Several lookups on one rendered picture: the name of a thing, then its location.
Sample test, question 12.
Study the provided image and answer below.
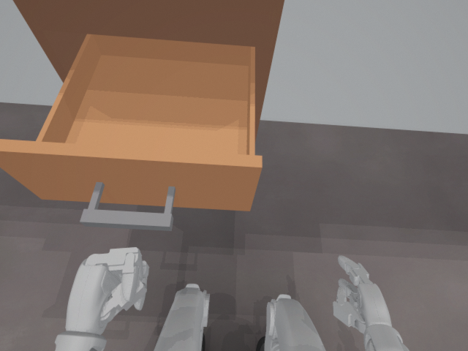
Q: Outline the handle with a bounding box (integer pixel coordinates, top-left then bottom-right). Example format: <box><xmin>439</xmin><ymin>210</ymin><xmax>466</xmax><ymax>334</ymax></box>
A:
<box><xmin>80</xmin><ymin>182</ymin><xmax>176</xmax><ymax>231</ymax></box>

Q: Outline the robot left hand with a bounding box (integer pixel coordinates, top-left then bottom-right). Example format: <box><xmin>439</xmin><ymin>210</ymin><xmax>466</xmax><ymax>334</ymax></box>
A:
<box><xmin>65</xmin><ymin>247</ymin><xmax>149</xmax><ymax>335</ymax></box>

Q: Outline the robot right forearm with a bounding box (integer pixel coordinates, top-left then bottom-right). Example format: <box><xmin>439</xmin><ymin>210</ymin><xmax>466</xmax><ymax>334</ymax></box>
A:
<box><xmin>363</xmin><ymin>324</ymin><xmax>409</xmax><ymax>351</ymax></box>

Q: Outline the robot right hand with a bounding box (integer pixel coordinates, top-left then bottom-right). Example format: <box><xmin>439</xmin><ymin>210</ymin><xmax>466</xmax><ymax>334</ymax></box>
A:
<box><xmin>333</xmin><ymin>255</ymin><xmax>392</xmax><ymax>335</ymax></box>

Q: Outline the robot left forearm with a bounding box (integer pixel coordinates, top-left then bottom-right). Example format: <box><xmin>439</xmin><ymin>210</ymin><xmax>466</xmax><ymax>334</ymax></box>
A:
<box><xmin>55</xmin><ymin>331</ymin><xmax>107</xmax><ymax>351</ymax></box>

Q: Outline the cabinet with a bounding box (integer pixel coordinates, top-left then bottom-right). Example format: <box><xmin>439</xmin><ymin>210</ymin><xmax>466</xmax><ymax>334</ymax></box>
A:
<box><xmin>13</xmin><ymin>0</ymin><xmax>284</xmax><ymax>141</ymax></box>

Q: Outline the robot right shin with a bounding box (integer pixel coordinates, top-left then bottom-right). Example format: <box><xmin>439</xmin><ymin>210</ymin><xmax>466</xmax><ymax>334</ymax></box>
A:
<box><xmin>264</xmin><ymin>294</ymin><xmax>291</xmax><ymax>351</ymax></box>

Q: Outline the drawer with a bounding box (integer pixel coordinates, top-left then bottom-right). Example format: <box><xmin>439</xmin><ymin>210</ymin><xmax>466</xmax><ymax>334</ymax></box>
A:
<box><xmin>0</xmin><ymin>34</ymin><xmax>263</xmax><ymax>211</ymax></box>

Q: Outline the robot right thigh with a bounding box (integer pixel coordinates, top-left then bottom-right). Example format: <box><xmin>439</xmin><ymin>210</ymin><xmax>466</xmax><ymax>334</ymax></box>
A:
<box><xmin>266</xmin><ymin>298</ymin><xmax>326</xmax><ymax>351</ymax></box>

